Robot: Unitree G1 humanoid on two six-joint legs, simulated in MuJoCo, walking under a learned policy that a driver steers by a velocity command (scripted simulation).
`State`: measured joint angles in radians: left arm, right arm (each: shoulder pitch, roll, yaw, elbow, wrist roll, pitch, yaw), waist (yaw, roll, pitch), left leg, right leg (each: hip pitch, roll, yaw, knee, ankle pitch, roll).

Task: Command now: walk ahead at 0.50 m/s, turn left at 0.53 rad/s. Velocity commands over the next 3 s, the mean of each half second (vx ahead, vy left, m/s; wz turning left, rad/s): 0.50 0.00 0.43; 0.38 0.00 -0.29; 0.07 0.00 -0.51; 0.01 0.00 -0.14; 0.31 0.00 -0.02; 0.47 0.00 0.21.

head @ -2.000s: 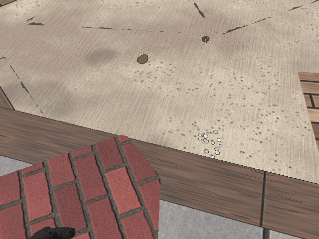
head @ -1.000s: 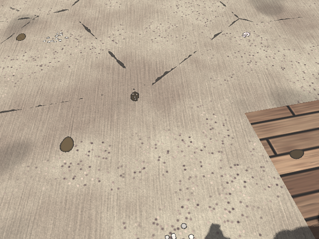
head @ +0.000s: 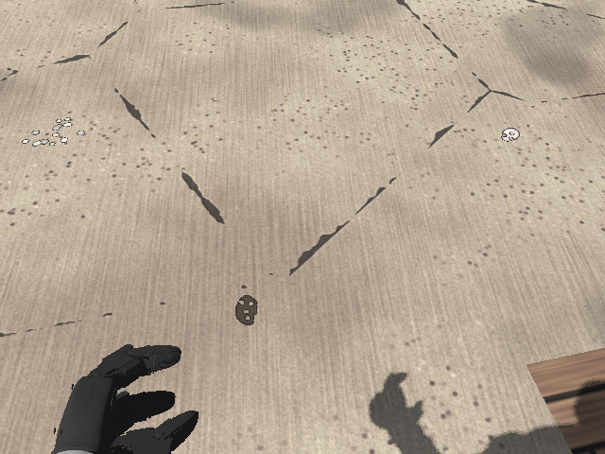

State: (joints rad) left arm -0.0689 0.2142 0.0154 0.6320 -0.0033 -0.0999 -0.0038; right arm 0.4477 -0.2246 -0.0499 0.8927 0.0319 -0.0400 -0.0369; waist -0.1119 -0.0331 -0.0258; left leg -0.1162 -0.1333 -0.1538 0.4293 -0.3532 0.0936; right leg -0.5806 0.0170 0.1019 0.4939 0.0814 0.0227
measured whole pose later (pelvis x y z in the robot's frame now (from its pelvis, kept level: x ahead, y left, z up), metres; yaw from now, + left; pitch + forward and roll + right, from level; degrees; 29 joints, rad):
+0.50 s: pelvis +0.25 +0.04 +0.00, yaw +13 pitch +4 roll -2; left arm 0.38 0.27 0.09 0.90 -0.03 -0.07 0.00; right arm 0.05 -0.25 -0.05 0.69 0.01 -0.05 0.03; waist 0.10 0.04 -0.01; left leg -0.57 0.07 -0.03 0.58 -0.09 0.05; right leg -0.02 -0.01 -0.11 0.30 -0.34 0.03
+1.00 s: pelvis +0.49 +0.10 -0.01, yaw +1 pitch +2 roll +2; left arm 0.08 0.25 0.07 0.74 0.00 -0.03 -0.05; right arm 0.26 -0.26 -0.09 0.89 0.02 -0.04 -0.05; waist -0.05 -0.03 0.04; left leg -0.02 0.02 0.24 0.42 -0.41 -0.01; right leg -0.54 -0.02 -0.04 0.57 -0.04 -0.07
